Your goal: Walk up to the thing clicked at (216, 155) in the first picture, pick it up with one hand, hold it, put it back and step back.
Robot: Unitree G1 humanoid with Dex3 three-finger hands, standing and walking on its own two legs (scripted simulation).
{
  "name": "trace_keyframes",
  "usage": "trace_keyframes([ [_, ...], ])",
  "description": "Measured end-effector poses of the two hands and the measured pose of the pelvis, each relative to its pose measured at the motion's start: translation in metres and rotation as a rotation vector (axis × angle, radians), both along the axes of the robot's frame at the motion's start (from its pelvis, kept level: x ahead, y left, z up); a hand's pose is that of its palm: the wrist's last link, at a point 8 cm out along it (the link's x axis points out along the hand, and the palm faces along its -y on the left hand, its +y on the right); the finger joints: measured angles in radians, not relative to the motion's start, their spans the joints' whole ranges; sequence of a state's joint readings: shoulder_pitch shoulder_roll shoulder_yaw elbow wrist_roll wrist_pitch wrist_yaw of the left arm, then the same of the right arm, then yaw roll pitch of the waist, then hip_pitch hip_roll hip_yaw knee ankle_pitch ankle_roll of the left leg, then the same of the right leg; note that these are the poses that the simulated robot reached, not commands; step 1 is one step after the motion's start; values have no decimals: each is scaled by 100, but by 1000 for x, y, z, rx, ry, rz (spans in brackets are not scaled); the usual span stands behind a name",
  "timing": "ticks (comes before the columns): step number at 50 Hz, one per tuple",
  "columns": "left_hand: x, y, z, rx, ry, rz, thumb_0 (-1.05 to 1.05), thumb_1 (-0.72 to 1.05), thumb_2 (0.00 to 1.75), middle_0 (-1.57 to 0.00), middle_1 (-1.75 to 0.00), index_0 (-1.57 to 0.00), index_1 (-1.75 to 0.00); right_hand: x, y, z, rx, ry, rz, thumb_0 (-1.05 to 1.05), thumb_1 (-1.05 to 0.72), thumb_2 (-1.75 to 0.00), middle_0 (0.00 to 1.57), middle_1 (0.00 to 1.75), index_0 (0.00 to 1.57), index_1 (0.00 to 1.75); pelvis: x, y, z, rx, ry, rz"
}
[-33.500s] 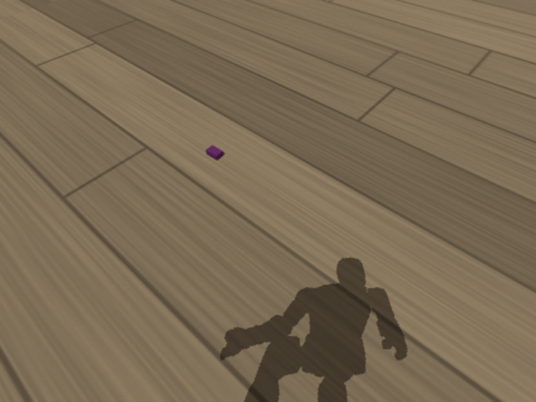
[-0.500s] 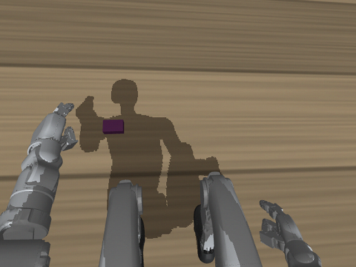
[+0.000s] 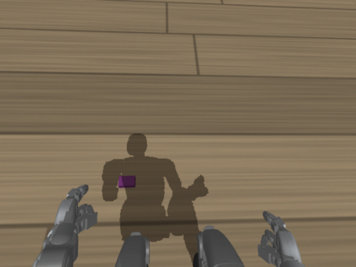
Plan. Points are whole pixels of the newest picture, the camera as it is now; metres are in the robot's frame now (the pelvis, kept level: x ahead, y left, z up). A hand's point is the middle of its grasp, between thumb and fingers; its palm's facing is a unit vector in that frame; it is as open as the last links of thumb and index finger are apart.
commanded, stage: home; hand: left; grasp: from above
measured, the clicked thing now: (127, 181) +0.53 +0.20 -0.65
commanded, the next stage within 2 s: none
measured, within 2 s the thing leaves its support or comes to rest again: neither
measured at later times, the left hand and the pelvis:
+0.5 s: hand (74, 243) +0.18 +0.19 +0.01, palm faces +0.09 -0.97 -0.21, open 7.4 cm; pelvis +0.03 +0.00 +0.05, yaw +1 degrees
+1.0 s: hand (78, 236) +0.20 +0.19 +0.01, palm faces +0.07 -0.98 -0.21, open 7.4 cm; pelvis +0.04 +0.00 +0.05, yaw +1 degrees
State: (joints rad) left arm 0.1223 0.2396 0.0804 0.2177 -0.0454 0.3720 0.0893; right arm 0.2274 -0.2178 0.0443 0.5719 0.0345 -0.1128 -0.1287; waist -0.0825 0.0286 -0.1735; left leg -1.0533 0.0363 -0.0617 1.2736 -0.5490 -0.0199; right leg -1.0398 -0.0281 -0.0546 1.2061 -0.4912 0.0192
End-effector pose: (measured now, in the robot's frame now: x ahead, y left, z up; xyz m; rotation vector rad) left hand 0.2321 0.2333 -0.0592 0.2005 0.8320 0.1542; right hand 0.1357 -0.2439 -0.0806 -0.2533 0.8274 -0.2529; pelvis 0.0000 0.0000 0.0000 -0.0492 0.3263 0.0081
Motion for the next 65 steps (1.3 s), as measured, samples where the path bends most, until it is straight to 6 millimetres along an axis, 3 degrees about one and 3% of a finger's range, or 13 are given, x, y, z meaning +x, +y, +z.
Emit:
trace_keyframes([
  [10, -42, -1, 69, -19, -12, 20, 1, 90, 90, -20, -30, -20, -30, 20, 5, 56, -11, -134, -6, 2, -90, -89, 20, 30, 20, 30, 21, 2, 43, 1, -103, 8],
  [17, -63, 4, 93, -17, -18, 30, 1, 90, 90, -20, -30, -20, -30, 46, 14, 76, -5, -233, 31, 2, -90, -89, 20, 30, 20, 30, 29, 4, 53, 3, -141, 16],
  [27, -65, 5, 91, -32, -5, 33, 1, 91, 90, -20, -30, -20, -30, 65, 20, 83, -11, -282, 81, 2, -90, -89, 20, 30, 20, 30, 32, 4, 54, 6, -151, 23],
  [46, -53, 2, 93, -26, -10, 10, 1, 91, 90, -20, -30, -20, -30, 43, 8, 72, -22, -207, 35, 2, -90, -89, 20, 30, 20, 30, 37, 3, 55, 7, -153, 13],
  [65, -58, 0, 94, -25, -16, 9, 1, 91, 90, -20, -30, -20, -30, 49, 8, 76, -21, -240, 45, 2, -90, -89, 20, 30, 20, 30, 34, 1, 54, 8, -159, 14],
])
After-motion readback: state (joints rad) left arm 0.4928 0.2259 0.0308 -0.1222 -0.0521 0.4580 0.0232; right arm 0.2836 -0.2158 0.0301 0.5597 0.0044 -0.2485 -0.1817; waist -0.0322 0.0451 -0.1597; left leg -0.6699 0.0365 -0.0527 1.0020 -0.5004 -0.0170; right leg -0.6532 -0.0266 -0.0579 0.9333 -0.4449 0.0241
